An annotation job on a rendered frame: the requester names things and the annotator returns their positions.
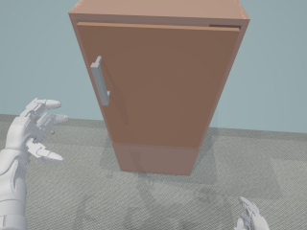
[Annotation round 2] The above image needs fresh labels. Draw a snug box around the handle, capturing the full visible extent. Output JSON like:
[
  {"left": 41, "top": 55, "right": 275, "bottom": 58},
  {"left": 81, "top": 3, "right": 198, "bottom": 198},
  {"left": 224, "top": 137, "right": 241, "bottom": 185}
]
[{"left": 90, "top": 56, "right": 110, "bottom": 106}]

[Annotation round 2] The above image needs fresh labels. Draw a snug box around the cupboard door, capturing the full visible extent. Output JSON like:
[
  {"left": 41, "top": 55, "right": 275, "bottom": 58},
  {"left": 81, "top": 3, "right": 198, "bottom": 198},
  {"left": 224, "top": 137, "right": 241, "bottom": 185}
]
[{"left": 77, "top": 22, "right": 240, "bottom": 149}]

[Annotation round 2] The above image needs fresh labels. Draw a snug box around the robot right hand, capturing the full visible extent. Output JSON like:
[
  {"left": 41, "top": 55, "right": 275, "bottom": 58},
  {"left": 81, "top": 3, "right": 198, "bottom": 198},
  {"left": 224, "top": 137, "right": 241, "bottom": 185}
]
[{"left": 233, "top": 196, "right": 270, "bottom": 230}]

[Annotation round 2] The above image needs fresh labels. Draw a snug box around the robot left hand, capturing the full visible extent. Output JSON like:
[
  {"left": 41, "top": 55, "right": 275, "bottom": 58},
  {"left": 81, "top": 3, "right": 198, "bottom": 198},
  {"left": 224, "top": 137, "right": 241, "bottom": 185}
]
[{"left": 5, "top": 98, "right": 69, "bottom": 164}]

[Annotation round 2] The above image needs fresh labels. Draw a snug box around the robot left forearm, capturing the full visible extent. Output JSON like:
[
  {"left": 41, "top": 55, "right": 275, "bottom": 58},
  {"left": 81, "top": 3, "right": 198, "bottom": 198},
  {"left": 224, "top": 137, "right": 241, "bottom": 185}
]
[{"left": 0, "top": 149, "right": 31, "bottom": 230}]

